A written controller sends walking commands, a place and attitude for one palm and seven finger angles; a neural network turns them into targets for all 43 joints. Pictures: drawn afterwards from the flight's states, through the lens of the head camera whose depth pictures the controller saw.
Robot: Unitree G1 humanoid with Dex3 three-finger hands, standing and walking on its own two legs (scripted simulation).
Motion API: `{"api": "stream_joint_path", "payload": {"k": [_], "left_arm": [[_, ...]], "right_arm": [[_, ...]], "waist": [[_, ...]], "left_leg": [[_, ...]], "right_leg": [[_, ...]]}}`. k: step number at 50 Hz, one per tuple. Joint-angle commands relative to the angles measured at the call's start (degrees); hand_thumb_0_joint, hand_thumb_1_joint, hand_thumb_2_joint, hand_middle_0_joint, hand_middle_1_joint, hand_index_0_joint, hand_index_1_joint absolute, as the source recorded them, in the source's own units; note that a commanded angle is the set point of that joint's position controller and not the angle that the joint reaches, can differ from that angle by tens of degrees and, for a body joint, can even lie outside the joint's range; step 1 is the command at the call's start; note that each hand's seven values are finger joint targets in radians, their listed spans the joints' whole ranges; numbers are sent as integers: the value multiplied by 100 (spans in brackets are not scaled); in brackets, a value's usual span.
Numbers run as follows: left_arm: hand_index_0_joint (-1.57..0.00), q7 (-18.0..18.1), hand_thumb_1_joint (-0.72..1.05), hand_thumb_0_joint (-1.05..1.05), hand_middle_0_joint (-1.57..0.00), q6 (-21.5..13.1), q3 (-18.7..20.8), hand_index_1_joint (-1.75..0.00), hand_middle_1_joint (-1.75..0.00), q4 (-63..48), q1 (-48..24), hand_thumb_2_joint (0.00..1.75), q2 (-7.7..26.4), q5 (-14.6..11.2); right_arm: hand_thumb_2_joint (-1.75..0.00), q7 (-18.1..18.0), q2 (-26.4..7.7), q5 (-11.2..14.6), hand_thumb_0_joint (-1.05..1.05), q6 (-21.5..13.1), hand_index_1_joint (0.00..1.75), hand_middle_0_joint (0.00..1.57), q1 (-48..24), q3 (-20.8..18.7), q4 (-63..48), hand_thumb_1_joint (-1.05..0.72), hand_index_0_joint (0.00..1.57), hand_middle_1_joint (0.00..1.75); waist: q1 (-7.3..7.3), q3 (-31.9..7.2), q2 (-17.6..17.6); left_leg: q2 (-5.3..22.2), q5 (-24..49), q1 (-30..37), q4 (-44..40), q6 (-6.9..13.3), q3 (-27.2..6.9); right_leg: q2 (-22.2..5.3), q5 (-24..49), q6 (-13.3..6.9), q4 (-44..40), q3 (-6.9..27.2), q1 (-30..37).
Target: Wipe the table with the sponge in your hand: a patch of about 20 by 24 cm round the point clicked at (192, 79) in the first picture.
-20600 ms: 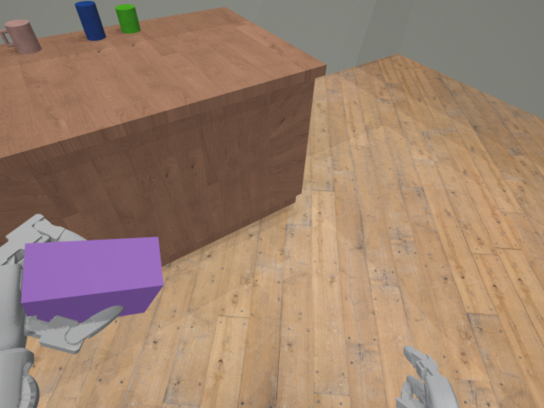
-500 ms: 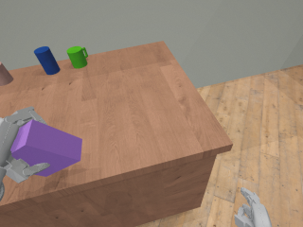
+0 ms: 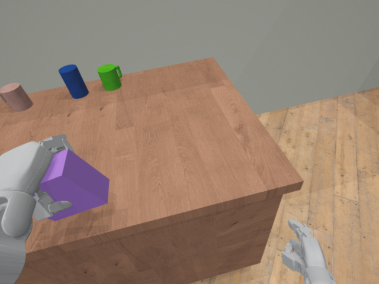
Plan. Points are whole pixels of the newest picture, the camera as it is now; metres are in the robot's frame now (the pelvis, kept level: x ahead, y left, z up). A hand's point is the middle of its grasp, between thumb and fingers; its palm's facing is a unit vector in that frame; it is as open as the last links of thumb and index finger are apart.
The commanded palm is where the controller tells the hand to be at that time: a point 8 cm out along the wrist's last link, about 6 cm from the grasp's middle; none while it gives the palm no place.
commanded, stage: turn the palm down, sponge in hand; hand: left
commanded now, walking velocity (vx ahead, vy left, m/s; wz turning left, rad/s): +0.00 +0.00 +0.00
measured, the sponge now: (68, 192) +0.23 +0.28 +0.12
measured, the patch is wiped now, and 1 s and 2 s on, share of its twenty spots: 0.00 0.00 0.00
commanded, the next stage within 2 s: move the sponge above the wiping area in 0.80 s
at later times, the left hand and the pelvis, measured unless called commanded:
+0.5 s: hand (43, 178) +0.22 +0.30 +0.17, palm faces +0.10 -0.05 -0.99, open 9.8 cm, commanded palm +0.18 +0.30 +0.24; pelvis -0.01 +0.02 +0.01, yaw +0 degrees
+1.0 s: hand (52, 177) +0.23 +0.29 +0.17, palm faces +0.12 -0.05 -0.99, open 9.8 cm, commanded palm +0.19 +0.28 +0.23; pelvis -0.01 +0.01 +0.01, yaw -1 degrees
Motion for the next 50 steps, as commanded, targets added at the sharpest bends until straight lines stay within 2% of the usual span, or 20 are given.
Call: {"api": "stream_joint_path", "payload": {"k": [1, 5, 9, 15, 16, 19, 20, 22, 25, 26, 29, 30, 31, 35, 36, 40, 44, 45, 48, 50], "left_arm": [[-120, 177, 10, 0, -120, -108, 769, -160, -160, -1088, -1581, 130, 1391, 577], [-120, 176, 10, 0, -120, -50, 876, -160, -160, -1078, -1816, 130, 1583, 922], [-120, 78, 10, 0, -120, 79, 606, -160, -160, -742, -1906, 130, 1411, 1128], [-120, -190, 10, 0, -120, 294, 390, -160, -160, -720, -2133, 130, 1354, 1523], [-120, -223, 10, 0, -120, 283, 167, -160, -160, -670, -2166, 130, 1174, 1580], [-120, -275, 10, 0, -120, 166, 280, -160, -160, -655, -2109, 130, 1342, 1725], [-120, -259, 10, 0, -120, 167, 454, -160, -160, -791, -2197, 130, 1501, 1816], [-120, -241, 10, 0, -120, 73, 358, -160, -160, -569, -2115, 130, 1333, 1696], [-120, -178, 10, 0, -120, -4, 510, -160, -160, -824, -2328, 130, 1482, 1703], [-120, -142, 10, 0, -120, -12, 341, -160, -160, -636, -2325, 130, 1270, 1661], [-120, -119, 10, 0, -120, -26, 324, -160, -160, -474, -2218, 130, 1263, 1644], [-120, -106, 10, 0, -120, 25, 467, -160, -160, -646, -2341, 130, 1404, 1675], [-120, -95, 10, 0, -120, 17, 295, -160, -160, -600, -2347, 130, 1227, 1673], [-120, -147, 10, 0, -120, 78, 364, -160, -160, -636, -2253, 130, 1326, 1667], [-120, -150, 10, 0, -120, 75, 220, -160, -160, -543, -2240, 130, 1178, 1638], [-120, -145, 10, 0, -120, 18, 444, -160, -160, -745, -2267, 130, 1429, 1678], [-120, -100, 10, 0, -120, -25, 342, -160, -160, -489, -2127, 130, 1278, 1617], [-120, -75, 10, 0, -120, 8, 530, -160, -160, -648, -2231, 130, 1453, 1645], [-120, -65, 10, 0, -120, 17, 263, -160, -160, -313, -2077, 130, 1151, 1629], [-120, -65, 10, 0, -120, 65, 392, -160, -160, -480, -2047, 130, 1287, 1632]], "right_arm": [[-90, 17, -410, -15, 0, -341, 30, 20, -1335, -118, -964, -90, 20, 30], [-90, 99, -396, -26, 0, -287, 30, 20, -1606, -90, -864, -90, 20, 30], [-90, 162, -416, -49, 0, -165, 30, 20, -1567, -114, -772, -90, 20, 30], [-90, 269, -378, -25, 0, -86, 30, 20, -1912, -32, -792, -90, 20, 30], [-90, 289, -363, -38, 0, -73, 30, 20, -1820, -34, -761, -90, 20, 30], [-90, 331, -375, -82, 0, -20, 30, 20, -1753, -64, -743, -90, 20, 30], [-90, 350, -357, -73, 0, -53, 30, 20, -1913, -36, -778, -90, 20, 30], [-90, 364, -335, -79, 0, -55, 30, 20, -1743, -51, -711, -90, 20, 30], [-90, 353, -330, -67, 0, -89, 30, 20, -1907, -51, -729, -90, 20, 30], [-90, 347, -296, -81, 0, -107, 30, 20, -1793, -55, -681, -90, 20, 30], [-90, 339, -352, -85, 0, -80, 30, 20, -1750, -106, -625, -90, 20, 30], [-90, 351, -330, -63, 0, -126, 30, 20, -1901, -70, -695, -90, 20, 30], [-90, 359, -321, -79, 0, -138, 30, 20, -1810, -72, -651, -90, 20, 30], [-90, 360, -335, -54, 0, -153, 30, 20, -1908, -76, -697, -90, 20, 30], [-90, 350, -331, -70, 0, -158, 30, 20, -1805, -80, -673, -90, 20, 30], [-90, 355, -347, -63, 0, -182, 30, 20, -1881, -94, -710, -90, 20, 30], [-90, 354, -353, -83, 0, -157, 30, 20, -1725, -143, -623, -90, 20, 30], [-90, 353, -338, -61, 0, -202, 30, 20, -1871, -120, -697, -90, 20, 30], [-90, 373, -377, -73, 0, -172, 30, 20, -1683, -160, -622, -90, 20, 30], [-90, 379, -357, -44, 0, -200, 30, 20, -1843, -134, -699, -90, 20, 30]], "waist": [[37, -883, -117], [162, -1011, 136], [171, -970, -137], [221, -1006, -34], [163, -1061, -82], [217, -1119, -189], [266, -1194, -62], [213, -1088, -305], [257, -1020, 68], [226, -1063, -66], [228, -983, -159], [262, -1011, -21], [219, -1129, -42], [235, -964, -73], [202, -1041, -172], [235, -1013, -99], [223, -980, -191], [267, -981, -81], [221, -944, -240], [254, -941, -145]], "left_leg": [[-2, 619, 471, -513, 117, -281], [8, 685, 577, -738, 84, -451], [58, 668, 538, -913, 89, -498], [47, 579, 494, -1043, 117, -588], [45, 724, 543, -996, 124, -531], [63, 817, 599, -1054, 138, -610], [51, 793, 573, -1023, 157, -626], [58, 829, 635, -998, 146, -589], [53, 601, 648, -1056, 148, -675], [40, 655, 640, -1003, 140, -582], [25, 627, 668, -1049, 138, -590], [10, 592, 624, -1023, 133, -614], [14, 730, 656, -978, 126, -541], [-4, 638, 609, -992, 136, -585], [-6, 654, 599, -968, 142, -508], [-22, 621, 607, -955, 143, -559], [-33, 705, 639, -927, 143, -496], [-40, 631, 602, -905, 138, -524], [-40, 787, 604, -899, 138, -460], [-60, 739, 585, -866, 135, -485]], "right_leg": [[-200, 393, 98, -813, 557, 42], [-109, 476, -15, -830, 679, 225], [-167, 540, 4, -868, 526, 325], [-67, 530, -97, -850, 735, 449], [-107, 620, -68, -818, 590, 453], [-121, 682, -64, -832, 577, 512], [-37, 657, -133, -815, 796, 581], [-114, 611, -69, -895, 603, 471], [-30, 518, -135, -915, 832, 441], [-113, 508, -99, -905, 672, 455], [-118, 499, -78, -988, 675, 407], [-60, 462, -162, -973, 907, 465], [-119, 553, -123, -918, 726, 515], [-68, 454, -156, -983, 923, 440], [-147, 452, -110, -964, 780, 501], [-79, 403, -154, -984, 984, 473], [-155, 457, -96, -1031, 828, 436], [-101, 358, -166, -1031, 1056, 447], [-151, 536, -105, -1021, 801, 433], [-116, 448, -160, -1033, 1058, 428]]}}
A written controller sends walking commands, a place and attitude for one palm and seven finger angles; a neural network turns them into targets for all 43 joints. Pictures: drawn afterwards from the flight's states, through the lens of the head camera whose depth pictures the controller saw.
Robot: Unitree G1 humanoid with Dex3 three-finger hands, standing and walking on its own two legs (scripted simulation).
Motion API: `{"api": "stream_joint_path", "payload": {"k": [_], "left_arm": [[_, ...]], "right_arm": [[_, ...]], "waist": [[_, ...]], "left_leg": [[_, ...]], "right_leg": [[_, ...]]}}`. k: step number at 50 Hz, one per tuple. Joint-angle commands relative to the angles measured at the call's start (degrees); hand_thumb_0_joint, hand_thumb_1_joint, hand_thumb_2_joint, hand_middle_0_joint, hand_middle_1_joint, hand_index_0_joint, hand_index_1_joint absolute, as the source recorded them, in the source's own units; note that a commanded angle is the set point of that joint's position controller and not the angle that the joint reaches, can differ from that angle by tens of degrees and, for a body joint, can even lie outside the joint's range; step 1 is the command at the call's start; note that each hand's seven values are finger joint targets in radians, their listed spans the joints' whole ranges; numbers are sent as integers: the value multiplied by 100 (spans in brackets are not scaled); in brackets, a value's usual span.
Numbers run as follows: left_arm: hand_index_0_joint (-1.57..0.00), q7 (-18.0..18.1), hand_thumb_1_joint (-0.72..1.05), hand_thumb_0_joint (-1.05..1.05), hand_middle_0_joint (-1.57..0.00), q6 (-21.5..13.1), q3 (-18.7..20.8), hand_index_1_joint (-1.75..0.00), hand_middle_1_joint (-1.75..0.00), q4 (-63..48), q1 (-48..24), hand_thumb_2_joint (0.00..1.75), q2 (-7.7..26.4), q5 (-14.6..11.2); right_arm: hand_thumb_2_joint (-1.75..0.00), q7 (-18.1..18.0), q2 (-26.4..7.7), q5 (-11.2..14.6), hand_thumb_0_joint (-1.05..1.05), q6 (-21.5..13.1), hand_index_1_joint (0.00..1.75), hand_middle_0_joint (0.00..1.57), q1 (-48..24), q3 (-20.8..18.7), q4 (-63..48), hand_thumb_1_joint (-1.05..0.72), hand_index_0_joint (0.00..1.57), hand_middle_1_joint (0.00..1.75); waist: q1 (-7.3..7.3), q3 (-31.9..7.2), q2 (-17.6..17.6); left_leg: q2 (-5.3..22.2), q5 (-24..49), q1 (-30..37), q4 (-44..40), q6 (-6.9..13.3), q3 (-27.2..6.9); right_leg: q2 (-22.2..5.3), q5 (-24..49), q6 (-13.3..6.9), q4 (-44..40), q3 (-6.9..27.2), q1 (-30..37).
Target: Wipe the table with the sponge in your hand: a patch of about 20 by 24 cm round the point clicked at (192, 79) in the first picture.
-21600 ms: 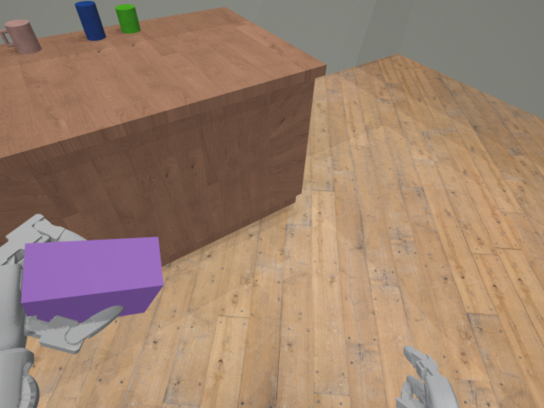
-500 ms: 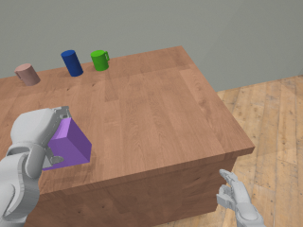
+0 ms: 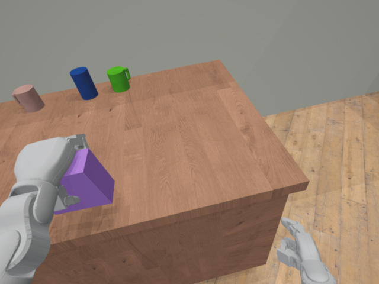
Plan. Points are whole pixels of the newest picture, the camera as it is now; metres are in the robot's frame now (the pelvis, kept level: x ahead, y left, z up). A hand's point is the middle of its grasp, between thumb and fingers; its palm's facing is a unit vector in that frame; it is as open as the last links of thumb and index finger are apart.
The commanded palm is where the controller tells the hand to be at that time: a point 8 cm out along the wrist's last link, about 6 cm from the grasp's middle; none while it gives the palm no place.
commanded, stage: move the sponge above the wiping area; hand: left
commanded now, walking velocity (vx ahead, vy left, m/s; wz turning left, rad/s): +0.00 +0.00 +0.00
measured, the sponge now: (76, 188) +0.23 +0.29 +0.11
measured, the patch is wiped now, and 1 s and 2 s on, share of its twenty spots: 0.00 0.00 0.00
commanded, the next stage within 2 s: none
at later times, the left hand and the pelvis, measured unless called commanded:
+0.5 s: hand (74, 178) +0.24 +0.28 +0.14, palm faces +0.08 -0.05 -1.00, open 9.8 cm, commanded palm +0.21 +0.28 +0.21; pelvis +0.01 -0.01 +0.00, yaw +0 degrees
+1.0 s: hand (77, 182) +0.24 +0.29 +0.12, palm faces +0.04 -0.09 -1.00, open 9.8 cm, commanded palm +0.22 +0.28 +0.19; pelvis +0.01 +0.00 +0.00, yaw +0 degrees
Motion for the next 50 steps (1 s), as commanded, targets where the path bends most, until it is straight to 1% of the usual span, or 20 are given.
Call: {"api": "stream_joint_path", "payload": {"k": [1, 3, 5, 6, 10, 12, 15, 16, 20, 23, 25, 27, 35, 38, 40, 42, 44, 45, 47, 50], "left_arm": [[-120, 254, 10, 0, -120, 92, 919, -160, -160, -874, -1379, 130, 1330, 185], [-120, 224, 10, 0, -120, 91, 850, -160, -160, -601, -1501, 130, 1335, 212], [-120, 228, 10, 0, -120, 56, 1041, -160, -160, -729, -1738, 130, 1610, 296], [-120, 217, 10, 0, -120, -1, 802, -160, -160, -728, -1784, 130, 1366, 264], [-120, 245, 10, 0, -120, -212, 1105, -160, -160, -1004, -1553, 130, 1594, 249], [-120, 305, 10, 0, -120, -265, 1068, -160, -160, -639, -1499, 130, 1488, 252], [-120, 377, 10, 0, -120, -246, 1291, -160, -160, -855, -1324, 130, 1669, 241], [-120, 399, 10, 0, -120, -258, 1031, -160, -160, -813, -1408, 130, 1359, 228], [-120, 431, 10, 0, -120, -139, 1071, -160, -160, -744, -1355, 130, 1390, 204], [-120, 413, 10, 0, -120, -161, 1009, -160, -160, -407, -1269, 130, 1372, 189], [-120, 380, 10, 0, -120, -175, 999, -160, -160, -662, -1471, 130, 1450, 248], [-120, 386, 10, 0, -120, -240, 864, -160, -160, -299, -1559, 130, 1294, 239], [-120, 500, 10, 0, -120, -422, 1168, -160, -160, -575, -1504, 130, 1522, 303], [-120, 556, 10, 0, -120, -391, 958, -160, -160, -466, -1153, 130, 1167, 227], [-120, 577, 10, 0, -120, -290, 1186, -160, -160, -536, -1121, 130, 1413, 253], [-120, 566, 10, 0, -120, -208, 896, -160, -160, -241, -1161, 130, 1119, 268], [-120, 537, 10, 0, -120, -201, 725, -160, -160, -373, -1292, 130, 1014, 272], [-120, 527, 10, 0, -120, -189, 805, -160, -160, -552, -1431, 130, 1142, 307], [-120, 519, 10, 0, -120, -219, 617, -160, -160, -176, -1532, 130, 979, 361], [-120, 534, 10, 0, -120, -322, 583, -160, -160, -516, -1894, 130, 1064, 458]], "right_arm": [[-90, -14, -405, 31, 0, -361, 30, 20, -1333, -136, -1040, -90, 20, 30], [-90, -45, -454, 35, 0, -323, 30, 20, -1253, -167, -1006, -90, 20, 30], [-90, -74, -446, 57, 0, -364, 30, 20, -1366, -145, -1035, -90, 20, 30], [-90, -78, -412, 37, 0, -386, 30, 20, -1300, -133, -1056, -90, 20, 30], [-90, -63, -390, 21, 0, -443, 30, 20, -1339, -153, -1088, -90, 20, 30], [-90, -55, -420, 5, 0, -439, 30, 20, -1106, -191, -952, -90, 20, 30], [-90, -32, -436, 3, 0, -421, 30, 20, -1257, -197, -1027, -90, 20, 30], [-90, -14, -393, -1, 0, -433, 30, 20, -1187, -189, -1015, -90, 20, 30], [-90, -19, -427, 34, 0, -413, 30, 20, -1278, -209, -1049, -90, 20, 30], [-90, -46, -490, 15, 0, -388, 30, 20, -1096, -251, -972, -90, 20, 30], [-90, -70, -453, 41, 0, -419, 30, 20, -1282, -208, -1027, -90, 20, 30], [-90, -97, -467, 30, 0, -438, 30, 20, -1049, -235, -908, -90, 20, 30], [-90, -56, -446, 15, 0, -439, 30, 20, -1161, -230, -963, -90, 20, 30], [-90, -7, -453, -7, 0, -407, 30, 20, -1024, -288, -933, -90, 20, 30], [-90, 8, -464, 10, 0, -386, 30, 20, -1160, -246, -980, -90, 20, 30], [-90, 7, -473, 18, 0, -346, 30, 20, -1046, -256, -915, -90, 20, 30], [-90, 2, -478, 26, 0, -323, 30, 20, -1094, -272, -937, -90, 20, 30], [-90, -23, -447, 45, 0, -366, 30, 20, -1223, -233, -1009, -90, 20, 30], [-90, -42, -471, 36, 0, -362, 30, 20, -1030, -245, -868, -90, 20, 30], [-90, -76, -433, 42, 0, -403, 30, 20, -1173, -220, -959, -90, 20, 30]], "waist": [[18, -1029, -396], [-30, -876, -565], [-8, -944, -381], [-38, -1065, -404], [55, -1214, -188], [-34, -1115, -425], [81, -1146, -235], [16, -1206, -325], [26, -953, -330], [-33, -1013, -626], [-26, -1017, -315], [-125, -950, -529], [8, -1109, -189], [0, -1187, -300], [44, -1111, -325], [-54, -989, -533], [-76, -986, -391], [-57, -1024, -356], [-162, -891, -494], [-118, -1039, -209]], "left_leg": [[-26, 354, 142, -256, 87, -473], [-36, 177, 120, -293, 98, -466], [-69, 128, 173, -243, 102, -492], [-73, 238, 199, -199, 116, -435], [-86, 489, 346, -170, 126, -497], [-71, 524, 294, -163, 113, -446], [-95, 581, 286, -139, 101, -466], [-76, 674, 279, -112, 97, -413], [-77, 460, 229, -160, 95, -453], [-84, 450, 187, -150, 121, -396], [-106, 451, 288, -127, 120, -430], [-90, 393, 261, -146, 123, -404], [-110, 664, 362, -174, 109, -469], [-75, 797, 359, -173, 112, -406], [-74, 699, 277, -201, 91, -482], [-58, 626, 191, -216, 92, -412], [-60, 539, 271, -239, 110, -426], [-72, 466, 318, -239, 116, -465], [-54, 376, 280, -275, 112, -474], [-69, 252, 430, -348, 131, -538]], "right_leg": [[-151, 88, -127, -544, 798, 85], [-146, -95, -89, -645, 785, -34], [-102, -249, -158, -681, 1039, -73], [-166, -124, -115, -622, 849, 21], [-111, 178, -174, -595, 1017, 132], [-138, 225, -114, -614, 823, 88], [-112, 304, -177, -605, 1055, 151], [-166, 434, -146, -539, 868, 197], [-122, 161, -165, -651, 1032, 19], [-162, 208, -82, -639, 840, 80], [-121, 158, -144, -657, 1037, 11], [-139, 97, -82, -687, 825, -35], [-68, 445, -180, -628, 959, 132], [-126, 670, -124, -583, 747, 220], [-74, 536, -185, -582, 937, 200], [-112, 442, -109, -602, 720, 119], [-111, 373, -103, -635, 697, 53], [-60, 246, -153, -653, 886, 35], [-68, 133, -98, -693, 666, -74], [-4, 44, -151, -696, 818, -47]]}}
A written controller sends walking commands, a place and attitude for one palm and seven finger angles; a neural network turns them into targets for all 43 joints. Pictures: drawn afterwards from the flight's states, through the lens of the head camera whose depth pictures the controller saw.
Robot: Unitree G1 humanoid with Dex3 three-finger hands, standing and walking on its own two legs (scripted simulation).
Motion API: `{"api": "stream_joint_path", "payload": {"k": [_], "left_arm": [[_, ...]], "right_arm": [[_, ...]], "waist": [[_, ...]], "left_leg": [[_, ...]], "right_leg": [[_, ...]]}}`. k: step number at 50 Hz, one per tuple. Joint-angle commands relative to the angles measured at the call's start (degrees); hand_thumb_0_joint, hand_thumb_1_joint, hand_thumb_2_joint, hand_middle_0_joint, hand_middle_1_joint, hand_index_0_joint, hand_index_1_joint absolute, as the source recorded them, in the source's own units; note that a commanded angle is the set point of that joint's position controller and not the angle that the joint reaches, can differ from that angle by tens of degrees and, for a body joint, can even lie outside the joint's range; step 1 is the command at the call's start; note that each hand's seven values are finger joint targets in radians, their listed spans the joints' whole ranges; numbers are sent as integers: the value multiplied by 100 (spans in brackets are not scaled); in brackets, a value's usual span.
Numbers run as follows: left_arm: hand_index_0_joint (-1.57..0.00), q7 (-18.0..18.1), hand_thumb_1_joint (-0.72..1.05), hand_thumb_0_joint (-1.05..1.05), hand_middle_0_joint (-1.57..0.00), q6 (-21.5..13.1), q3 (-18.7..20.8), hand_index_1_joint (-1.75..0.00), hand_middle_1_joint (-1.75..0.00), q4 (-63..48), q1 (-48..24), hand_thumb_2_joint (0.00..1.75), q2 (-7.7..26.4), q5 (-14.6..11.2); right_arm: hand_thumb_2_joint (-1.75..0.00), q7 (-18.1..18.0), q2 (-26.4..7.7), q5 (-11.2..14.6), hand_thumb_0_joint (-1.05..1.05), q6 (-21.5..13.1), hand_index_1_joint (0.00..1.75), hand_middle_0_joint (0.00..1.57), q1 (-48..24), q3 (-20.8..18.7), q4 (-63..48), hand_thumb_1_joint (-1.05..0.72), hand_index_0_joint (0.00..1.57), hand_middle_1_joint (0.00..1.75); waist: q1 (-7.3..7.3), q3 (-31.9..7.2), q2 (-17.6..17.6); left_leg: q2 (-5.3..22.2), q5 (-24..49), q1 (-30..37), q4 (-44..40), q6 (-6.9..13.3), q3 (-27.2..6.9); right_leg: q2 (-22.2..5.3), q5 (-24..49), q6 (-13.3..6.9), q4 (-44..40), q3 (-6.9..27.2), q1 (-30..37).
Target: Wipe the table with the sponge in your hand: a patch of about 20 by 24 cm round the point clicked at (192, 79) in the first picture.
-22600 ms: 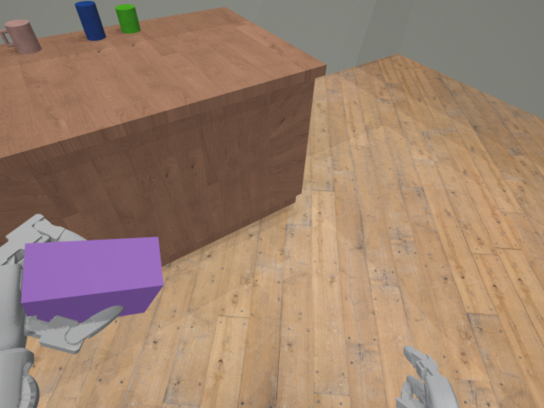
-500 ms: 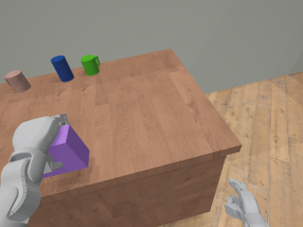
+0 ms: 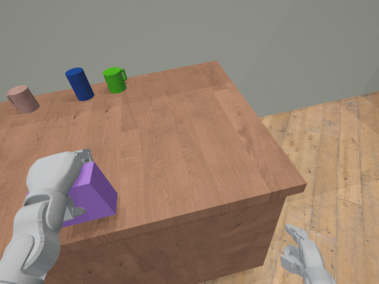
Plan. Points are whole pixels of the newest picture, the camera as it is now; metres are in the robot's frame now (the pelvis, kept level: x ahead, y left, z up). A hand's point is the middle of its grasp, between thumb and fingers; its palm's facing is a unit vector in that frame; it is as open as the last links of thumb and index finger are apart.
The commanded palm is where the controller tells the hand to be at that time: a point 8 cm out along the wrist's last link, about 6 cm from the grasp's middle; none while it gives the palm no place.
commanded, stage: move the sponge above the wiping area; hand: left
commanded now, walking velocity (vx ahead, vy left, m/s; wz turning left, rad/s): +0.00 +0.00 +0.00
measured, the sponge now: (81, 200) +0.23 +0.29 +0.07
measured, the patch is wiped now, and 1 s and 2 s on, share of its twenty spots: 0.00 0.00 0.00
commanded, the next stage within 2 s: lower the sponge onto the table in 1.86 s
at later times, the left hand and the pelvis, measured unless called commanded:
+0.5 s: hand (88, 188) +0.25 +0.27 +0.10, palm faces +0.01 -0.10 -0.99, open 9.8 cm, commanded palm +0.22 +0.27 +0.17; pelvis +0.00 +0.00 +0.00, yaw +0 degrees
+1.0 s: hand (93, 180) +0.26 +0.26 +0.11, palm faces +0.07 -0.08 -0.99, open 9.8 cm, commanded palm +0.23 +0.26 +0.17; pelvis +0.01 -0.01 +0.00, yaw -1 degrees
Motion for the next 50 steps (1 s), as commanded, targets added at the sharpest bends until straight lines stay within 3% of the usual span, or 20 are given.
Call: {"api": "stream_joint_path", "payload": {"k": [1, 5, 6, 10, 11, 15, 16, 18, 20, 22, 25, 26, 30, 31, 37, 40, 44, 45, 47, 50], "left_arm": [[-120, 272, 10, 0, -120, -166, 539, -160, -160, -1223, -2026, 130, 1151, 289], [-120, 413, 10, 0, -120, -198, 988, -160, -160, -1079, -2001, 130, 1578, 414], [-120, 434, 10, 0, -120, -209, 694, -160, -160, -1148, -2030, 130, 1201, 383], [-120, 495, 10, 0, -120, -33, 971, -160, -160, -1113, -1509, 130, 1372, 363], [-120, 497, 10, 0, -120, 10, 772, -160, -160, -1080, -1444, 130, 1104, 341], [-120, 404, 10, 0, -120, 214, 649, -160, -160, -1187, -1209, 130, 1025, 318], [-120, 374, 10, 0, -120, 239, 363, -160, -160, -1070, -1410, 130, 783, 337], [-120, 358, 10, 0, -120, 222, 368, -160, -160, -859, -1608, 130, 887, 397], [-120, 372, 10, 0, -120, 115, 434, -160, -160, -1227, -1914, 130, 1042, 449], [-120, 437, 10, 0, -120, -40, 433, -160, -160, -1008, -1956, 130, 985, 500], [-120, 550, 10, 0, -120, -141, 822, -160, -160, -1173, -1686, 130, 1302, 474], [-120, 587, 10, 0, -120, -144, 650, -160, -160, -1051, -1783, 130, 1065, 470], [-120, 645, 10, 0, -120, -15, 717, -160, -160, -970, -1637, 130, 1118, 458], [-120, 632, 10, 0, -120, 32, 527, -160, -160, -843, -1508, 130, 873, 422], [-120, 485, 10, 0, -120, 67, 270, -160, -160, -668, -1917, 130, 811, 434], [-120, 507, 10, 0, -120, -96, 392, -160, -160, -1027, -2110, 130, 998, 477], [-120, 633, 10, 0, -120, -187, 649, -160, -160, -742, -1850, 130, 1105, 434], [-120, 671, 10, 0, -120, -123, 979, -160, -160, -743, -1874, 130, 1467, 489], [-120, 696, 10, 0, -120, -69, 764, -160, -160, -790, -1629, 130, 1122, 431], [-120, 636, 10, 0, -120, 131, 915, -160, -160, -897, -1216, 130, 1252, 363]], "right_arm": [[-90, -63, -368, 15, 0, -408, 30, 20, -1238, -109, -1001, -90, 20, 30], [-90, -33, -445, 2, 0, -354, 30, 20, -1242, -146, -923, -90, 20, 30], [-90, 0, -358, -4, 0, -369, 30, 20, -1233, -125, -964, -90, 20, 30], [-90, 109, -431, -13, 0, -278, 30, 20, -1302, -138, -968, -90, 20, 30], [-90, 133, -391, -5, 0, -269, 30, 20, -1260, -139, -965, -90, 20, 30], [-90, 172, -430, 29, 0, -206, 30, 20, -1382, -144, -1037, -90, 20, 30], [-90, 153, -407, 29, 0, -205, 30, 20, -1320, -124, -1010, -90, 20, 30], [-90, 108, -467, 32, 0, -187, 30, 20, -1250, -161, -931, -90, 20, 30], [-90, 58, -417, 32, 0, -247, 30, 20, -1352, -139, -1040, -90, 20, 30], [-90, 34, -421, -3, 0, -288, 30, 20, -1162, -168, -913, -90, 20, 30], [-90, 59, -431, -26, 0, -289, 30, 20, -1222, -178, -945, -90, 20, 30], [-90, 68, -376, -18, 0, -293, 30, 20, -1186, -166, -917, -90, 20, 30], [-90, 114, -438, 3, 0, -246, 30, 20, -1271, -187, -939, -90, 20, 30], [-90, 123, -408, 13, 0, -247, 30, 20, -1223, -191, -921, -90, 20, 30], [-90, 46, -449, 42, 0, -236, 30, 20, -1207, -187, -909, -90, 20, 30], [-90, 21, -423, 22, 0, -300, 30, 20, -1271, -178, -982, -90, 20, 30], [-90, 37, -453, -5, 0, -280, 30, 20, -1125, -239, -876, -90, 20, 30], [-90, 48, -488, -1, 0, -272, 30, 20, -1186, -220, -878, -90, 20, 30], [-90, 114, -436, 5, 0, -264, 30, 20, -1175, -220, -904, -90, 20, 30], [-90, 164, -483, 22, 0, -199, 30, 20, -1329, -206, -956, -90, 20, 30]], "waist": [[-85, -1048, -281], [58, -1150, -114], [39, -1264, -147], [148, -1228, -92], [118, -1302, -242], [72, -1022, -390], [-13, -1024, -473], [-66, -862, -565], [-14, -1065, -308], [-57, -1185, -422], [97, -1283, -293], [33, -1290, -398], [82, -1161, -213], [46, -1170, -321], [-96, -1034, -478], [-30, -1197, -200], [20, -1217, -486], [82, -1204, -398], [111, -1323, -351], [159, -1192, -312]], "left_leg": [[-72, 328, 414, -325, 137, -432], [-81, 450, 399, -436, 111, -501], [-74, 579, 399, -381, 104, -447], [-64, 846, 318, -407, 64, -480], [-50, 949, 299, -358, 70, -419], [-38, 762, 276, -376, 90, -468], [-30, 664, 263, -367, 101, -414], [-40, 412, 255, -397, 115, -436], [-60, 323, 395, -409, 141, -480], [-59, 544, 446, -337, 130, -455], [-95, 787, 477, -306, 133, -485], [-87, 862, 428, -265, 122, -409], [-103, 812, 383, -301, 97, -430], [-96, 812, 343, -267, 107, -366], [-108, 527, 356, -283, 140, -368], [-129, 554, 514, -299, 153, -418], [-137, 798, 412, -235, 146, -340], [-147, 806, 401, -250, 132, -387], [-129, 1018, 345, -226, 111, -345], [-154, 1072, 295, -216, 110, -372]], "right_leg": [[-87, 69, -106, -569, 670, -129], [10, 236, -196, -561, 837, 65], [-61, 344, -157, -499, 648, 127], [2, 614, -223, -461, 799, 242], [-55, 710, -175, -406, 617, 266], [9, 532, -176, -477, 755, 51], [-47, 437, -121, -483, 610, -6], [-31, 191, -104, -581, 636, -152], [15, 122, -152, -568, 795, -84], [1, 297, -133, -537, 645, -41], [40, 546, -204, -537, 864, 138], [-18, 624, -164, -500, 708, 142], [19, 574, -207, -541, 851, 79], [-37, 553, -158, -532, 700, 87], [-35, 261, -108, -635, 688, -94], [15, 295, -166, -637, 831, -25], [-45, 603, -125, -609, 755, 109], [9, 579, -190, -614, 956, 130], [-44, 815, -166, -495, 759, 256], [-15, 949, -190, -483, 918, 251]]}}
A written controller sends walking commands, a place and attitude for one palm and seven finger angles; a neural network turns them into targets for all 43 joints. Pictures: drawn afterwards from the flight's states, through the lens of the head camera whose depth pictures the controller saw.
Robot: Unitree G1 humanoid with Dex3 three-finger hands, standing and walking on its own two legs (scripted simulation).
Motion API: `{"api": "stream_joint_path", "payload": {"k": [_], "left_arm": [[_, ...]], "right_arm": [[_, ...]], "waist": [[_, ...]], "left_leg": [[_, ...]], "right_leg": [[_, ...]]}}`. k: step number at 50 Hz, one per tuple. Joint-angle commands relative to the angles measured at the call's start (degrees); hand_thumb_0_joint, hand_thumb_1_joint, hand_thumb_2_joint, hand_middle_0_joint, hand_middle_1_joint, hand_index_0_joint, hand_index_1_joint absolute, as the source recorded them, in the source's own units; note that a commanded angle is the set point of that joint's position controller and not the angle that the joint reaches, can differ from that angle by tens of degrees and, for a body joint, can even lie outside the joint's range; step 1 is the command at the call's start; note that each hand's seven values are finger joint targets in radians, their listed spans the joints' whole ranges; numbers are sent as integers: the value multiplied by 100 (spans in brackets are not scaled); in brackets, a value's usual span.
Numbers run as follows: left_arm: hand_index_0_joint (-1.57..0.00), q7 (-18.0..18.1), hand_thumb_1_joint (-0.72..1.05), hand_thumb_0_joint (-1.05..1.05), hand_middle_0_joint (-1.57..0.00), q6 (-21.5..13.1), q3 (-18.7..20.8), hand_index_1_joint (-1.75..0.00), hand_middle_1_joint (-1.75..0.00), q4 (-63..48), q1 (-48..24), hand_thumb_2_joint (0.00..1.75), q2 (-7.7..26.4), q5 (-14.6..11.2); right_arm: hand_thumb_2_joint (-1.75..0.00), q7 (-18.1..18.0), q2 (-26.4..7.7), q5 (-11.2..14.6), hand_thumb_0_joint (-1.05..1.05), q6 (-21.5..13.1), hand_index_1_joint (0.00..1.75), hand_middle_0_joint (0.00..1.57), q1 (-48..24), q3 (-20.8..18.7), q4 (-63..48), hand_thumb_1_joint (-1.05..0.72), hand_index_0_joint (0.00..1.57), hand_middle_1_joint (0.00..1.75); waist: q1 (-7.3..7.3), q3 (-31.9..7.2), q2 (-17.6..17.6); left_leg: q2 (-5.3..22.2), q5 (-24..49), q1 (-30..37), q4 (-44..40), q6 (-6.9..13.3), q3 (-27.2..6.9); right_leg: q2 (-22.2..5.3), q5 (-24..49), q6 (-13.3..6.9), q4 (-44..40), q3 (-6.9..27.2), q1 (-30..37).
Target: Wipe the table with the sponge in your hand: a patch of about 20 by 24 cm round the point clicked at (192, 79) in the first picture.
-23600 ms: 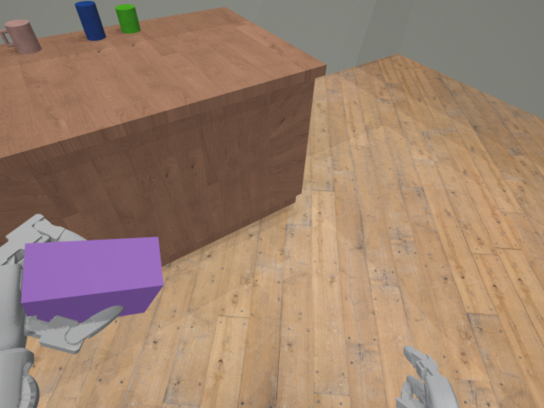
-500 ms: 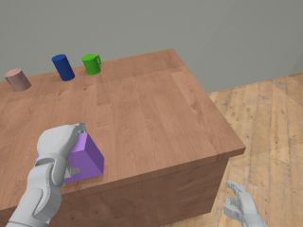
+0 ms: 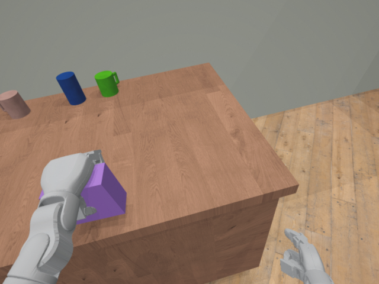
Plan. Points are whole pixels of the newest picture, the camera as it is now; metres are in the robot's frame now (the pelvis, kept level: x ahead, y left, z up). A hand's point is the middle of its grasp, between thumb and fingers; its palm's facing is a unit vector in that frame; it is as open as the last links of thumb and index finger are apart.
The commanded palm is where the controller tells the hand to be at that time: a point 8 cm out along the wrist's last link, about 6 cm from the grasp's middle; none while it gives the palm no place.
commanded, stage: move the sponge above the wiping area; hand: left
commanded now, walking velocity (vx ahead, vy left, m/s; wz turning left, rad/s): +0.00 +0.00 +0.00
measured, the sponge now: (92, 200) +0.25 +0.27 +0.06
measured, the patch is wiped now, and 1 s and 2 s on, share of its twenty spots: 0.00 0.00 0.00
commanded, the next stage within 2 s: lower the sponge onto the table in 0.86 s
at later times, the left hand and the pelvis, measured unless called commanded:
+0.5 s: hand (79, 184) +0.25 +0.27 +0.12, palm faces +0.10 -0.08 -0.99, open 9.8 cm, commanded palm +0.21 +0.27 +0.18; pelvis +0.00 +0.00 +0.00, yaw +0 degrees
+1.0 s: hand (80, 184) +0.25 +0.27 +0.12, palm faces +0.08 -0.08 -0.99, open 9.8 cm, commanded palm +0.21 +0.26 +0.18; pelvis +0.00 +0.00 +0.00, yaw +0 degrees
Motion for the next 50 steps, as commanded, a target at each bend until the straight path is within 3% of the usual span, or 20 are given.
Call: {"api": "stream_joint_path", "payload": {"k": [1, 4, 5, 7, 10, 14, 15, 17, 20, 22, 25, 29, 30, 34, 35, 38, 40, 42, 47, 50], "left_arm": [[-120, 185, 10, 0, -120, 296, 861, -160, -160, -1240, -1106, 130, 1219, 91], [-120, 45, 10, 0, -120, 369, 935, -160, -160, -1017, -985, 130, 1393, 33], [-120, -18, 10, 0, -120, 369, 899, -160, -160, -1176, -1212, 130, 1455, 75], [-120, -66, 10, 0, -120, 206, 612, -160, -160, -1176, -1576, 130, 1217, 105], [-120, -26, 10, 0, -120, -76, 863, -160, -160, -1569, -1660, 130, 1522, 135], [-120, 186, 10, 0, -120, -260, 891, -160, -160, -1458, -1730, 130, 1402, 211], [-120, 232, 10, 0, -120, -190, 1047, -160, -160, -1574, -1740, 130, 1571, 243], [-120, 318, 10, 0, -120, -62, 1140, -160, -160, -1154, -1609, 130, 1560, 223], [-120, 296, 10, 0, -120, 233, 1084, -160, -160, -1335, -1534, 130, 1526, 229], [-120, 206, 10, 0, -120, 409, 1023, -160, -160, -1061, -1189, 130, 1416, 140], [-120, -11, 10, 0, -120, 562, 978, -160, -160, -1239, -1041, 130, 1483, 102], [-120, -199, 10, 0, -120, 320, 543, -160, -160, -1478, -1226, 130, 1118, 69], [-120, -199, 10, 0, -120, 224, 630, -160, -160, -1760, -1443, 130, 1281, 131], [-120, -4, 10, 0, -120, -124, 756, -160, -160, -1720, -1522, 130, 1288, 194], [-120, 77, 10, 0, -120, -144, 988, -160, -160, -1926, -1660, 130, 1549, 259], [-120, 282, 10, 0, -120, -74, 979, -160, -160, -1585, -1545, 130, 1399, 281], [-120, 326, 10, 0, -120, 108, 978, -160, -160, -1663, -1661, 130, 1437, 293], [-120, 307, 10, 0, -120, 286, 800, -160, -160, -1275, -1641, 130, 1233, 204], [-120, 24, 10, 0, -120, 575, 669, -160, -160, -1108, -1468, 130, 1229, 199], [-120, -154, 10, 0, -120, 529, 447, -160, -160, -1506, -1606, 130, 1107, 226]], "right_arm": [[-90, 59, -469, 53, 0, -281, 30, 20, -1350, -115, -1073, -90, 20, 30], [-90, 11, -549, 55, 0, -237, 30, 20, -1283, -148, -1016, -90, 20, 30], [-90, -16, -547, 83, 0, -248, 30, 20, -1390, -110, -1064, -90, 20, 30], [-90, -64, -505, 81, 0, -316, 30, 20, -1292, -113, -1030, -90, 20, 30], [-90, -126, -491, 39, 0, -420, 30, 20, -1312, -125, -1080, -90, 20, 30], [-90, -109, -473, 5, 0, -444, 30, 20, -1158, -181, -959, -90, 20, 30], [-90, -96, -465, 7, 0, -460, 30, 20, -1276, -155, -1016, -90, 20, 30], [-90, -57, -487, 4, 0, -407, 30, 20, -1171, -166, -909, -90, 20, 30], [-90, 17, -489, 34, 0, -322, 30, 20, -1418, -117, -1005, -90, 20, 30], [-90, 44, -512, 43, 0, -262, 30, 20, -1356, -131, -963, -90, 20, 30], [-90, 37, -540, 60, 0, -206, 30, 20, -1512, -85, -1076, -90, 20, 30], [-90, -14, -484, 69, 0, -254, 30, 20, -1396, -101, -1116, -90, 20, 30], [-90, -28, -470, 72, 0, -316, 30, 20, -1464, -68, -1167, -90, 20, 30], [-90, -58, -454, 4, 0, -378, 30, 20, -1257, -136, -1049, -90, 20, 30], [-90, -64, -462, 5, 0, -408, 30, 20, -1324, -130, -1076, -90, 20, 30], [-90, -21, -458, -7, 0, -374, 30, 20, -1249, -167, -973, -90, 20, 30], [-90, 7, -448, 29, 0, -361, 30, 20, -1443, -128, -1024, -90, 20, 30], [-90, 26, -464, 45, 0, -328, 30, 20, -1357, -127, -937, -90, 20, 30], [-90, 25, -510, 69, 0, -246, 30, 20, -1450, -95, -956, -90, 20, 30], [-90, 34, -476, 85, 0, -250, 30, 20, -1581, -50, -1108, -90, 20, 30]], "waist": [[124, -1043, -374], [56, -875, -654], [23, -847, -491], [-78, -804, -523], [10, -1046, -333], [48, -1140, -294], [124, -1127, -207], [111, -1104, -489], [183, -1148, -119], [158, -1058, -526], [144, -961, -403], [8, -931, -457], [13, -966, -250], [38, -1001, -446], [94, -1106, -273], [141, -1096, -318], [181, -1028, -141], [112, -995, -371], [85, -1040, -521], [58, -1038, -319]], "left_leg": [[-204, 1018, 198, -116, 183, -362], [-215, 828, 147, -73, 216, -356], [-231, 707, 221, -90, 217, -382], [-198, 546, 304, -93, 233, -394], [-238, 656, 513, -55, 256, -433], [-206, 833, 525, -107, 211, -439], [-217, 845, 541, -124, 210, -472], [-200, 897, 372, -121, 186, -413], [-223, 979, 334, -177, 155, -413], [-210, 1004, 199, -139, 172, -379], [-231, 881, 190, -117, 195, -391], [-197, 661, 329, -102, 244, -405], [-194, 638, 436, -106, 240, -466], [-171, 749, 491, -125, 224, -471], [-181, 737, 554, -134, 225, -507], [-168, 824, 449, -174, 176, -463], [-180, 772, 432, -234, 163, -515], [-169, 734, 318, -247, 155, -450], [-193, 756, 265, -218, 186, -426], [-185, 642, 358, -246, 206, -466]], "right_leg": [[-160, 871, -59, -394, 689, 195], [-170, 733, -8, -475, 729, 64], [-131, 510, -35, -540, 861, -41], [-144, 248, 0, -585, 683, -211], [-106, 373, -47, -613, 883, -98], [-106, 559, -61, -550, 698, -25], [-66, 547, -115, -566, 875, 0], [-113, 624, -80, -538, 753, 77], [-98, 771, -138, -469, 881, 194], [-139, 844, -70, -441, 752, 218], [-135, 743, -71, -466, 882, 137], [-160, 431, 5, -527, 646, -71], [-92, 360, -61, -543, 814, -125], [-109, 464, -36, -563, 685, -80], [-52, 397, -99, -574, 885, -38], [-87, 450, -96, -547, 711, 38], [-41, 379, -152, -544, 868, 26], [-96, 370, -95, -556, 697, 55], [-126, 479, -61, -523, 699, 126], [-80, 352, -76, -524, 752, 29]]}}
